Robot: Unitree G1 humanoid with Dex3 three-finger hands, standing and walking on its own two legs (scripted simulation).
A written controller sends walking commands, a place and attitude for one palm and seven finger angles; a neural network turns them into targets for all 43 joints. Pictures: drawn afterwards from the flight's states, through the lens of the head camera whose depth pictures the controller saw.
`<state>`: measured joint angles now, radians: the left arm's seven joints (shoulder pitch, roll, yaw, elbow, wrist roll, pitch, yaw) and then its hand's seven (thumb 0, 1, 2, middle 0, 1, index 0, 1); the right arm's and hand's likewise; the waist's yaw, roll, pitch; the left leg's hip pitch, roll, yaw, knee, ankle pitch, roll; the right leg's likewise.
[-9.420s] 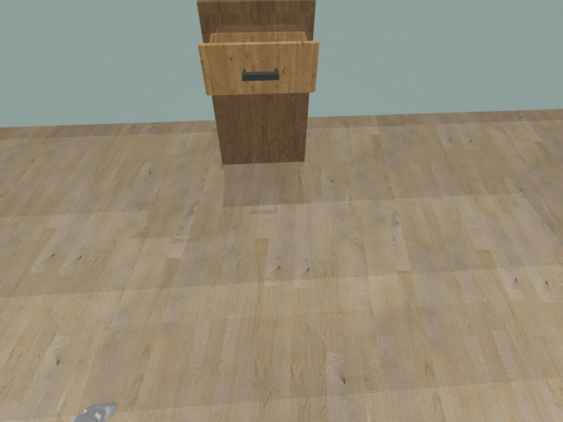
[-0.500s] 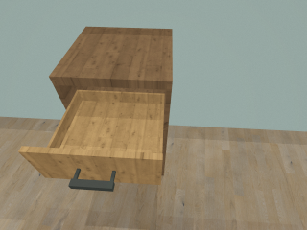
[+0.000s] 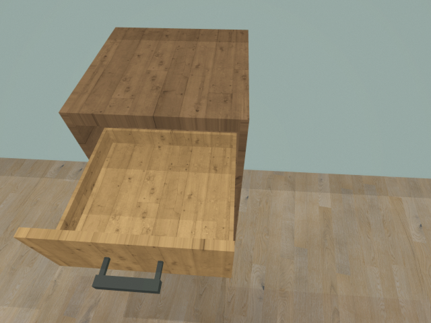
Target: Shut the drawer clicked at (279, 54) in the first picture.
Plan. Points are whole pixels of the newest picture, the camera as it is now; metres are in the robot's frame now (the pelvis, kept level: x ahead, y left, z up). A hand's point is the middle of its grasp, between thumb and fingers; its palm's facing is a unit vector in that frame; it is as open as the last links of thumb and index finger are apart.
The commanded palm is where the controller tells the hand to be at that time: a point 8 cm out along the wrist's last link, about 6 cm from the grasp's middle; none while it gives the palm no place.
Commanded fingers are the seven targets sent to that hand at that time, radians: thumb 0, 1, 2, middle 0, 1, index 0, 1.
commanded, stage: shuffle to correct the standing spot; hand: left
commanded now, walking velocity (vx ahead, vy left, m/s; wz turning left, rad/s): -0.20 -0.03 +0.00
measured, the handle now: (130, 273) +0.22 +0.19 -0.09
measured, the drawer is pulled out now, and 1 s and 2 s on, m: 0.30 0.30 0.30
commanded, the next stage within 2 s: come to a stop and stand still in 0.26 s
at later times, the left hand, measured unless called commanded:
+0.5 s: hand out of the picture +0.01 +0.19 -0.17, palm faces -0.01 -0.96 -0.29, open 7.4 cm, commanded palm none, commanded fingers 0.00 0.90 0.90 -0.20 -0.30 -0.20 -0.30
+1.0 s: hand out of the picture -0.07 +0.14 -0.17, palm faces -0.05 -0.97 -0.22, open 7.4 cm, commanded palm none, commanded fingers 0.00 0.90 0.90 -0.20 -0.30 -0.20 -0.30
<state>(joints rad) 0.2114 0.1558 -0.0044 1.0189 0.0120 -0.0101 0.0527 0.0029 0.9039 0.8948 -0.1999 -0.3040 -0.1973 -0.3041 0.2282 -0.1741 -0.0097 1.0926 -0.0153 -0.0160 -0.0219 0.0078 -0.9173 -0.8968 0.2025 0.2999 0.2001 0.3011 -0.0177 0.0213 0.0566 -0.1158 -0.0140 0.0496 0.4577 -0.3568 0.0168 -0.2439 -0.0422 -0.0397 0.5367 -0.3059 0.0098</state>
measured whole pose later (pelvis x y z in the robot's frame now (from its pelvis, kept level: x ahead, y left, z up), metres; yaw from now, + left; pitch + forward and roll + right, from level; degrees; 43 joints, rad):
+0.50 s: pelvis -0.08 -0.01 -0.01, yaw +1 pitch -1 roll +0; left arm 0.14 0.23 0.02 0.90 0.04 0.05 0.05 0.00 0.90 0.89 -0.20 -0.30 -0.20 -0.30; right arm 0.16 -0.21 -0.05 0.98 -0.01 0.04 0.00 0.00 -0.91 -0.90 0.20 0.30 0.20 0.30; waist -0.02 -0.01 0.11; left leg -0.24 0.02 0.06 0.63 -0.39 -0.01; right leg -0.38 -0.03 -0.06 0.63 -0.23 -0.02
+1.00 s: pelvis -0.07 -0.04 +0.00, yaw -2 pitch +1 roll +1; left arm 0.31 0.14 -0.02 1.07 0.02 -0.01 0.04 0.01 0.91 0.89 -0.20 -0.30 -0.20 -0.30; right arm 0.31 -0.13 0.00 1.15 -0.01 -0.01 -0.02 0.00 -0.90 -0.90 0.20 0.30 0.20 0.30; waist -0.03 0.02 0.04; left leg -0.19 0.04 0.10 0.48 -0.31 -0.02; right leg -0.17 0.01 -0.07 0.51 -0.36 -0.05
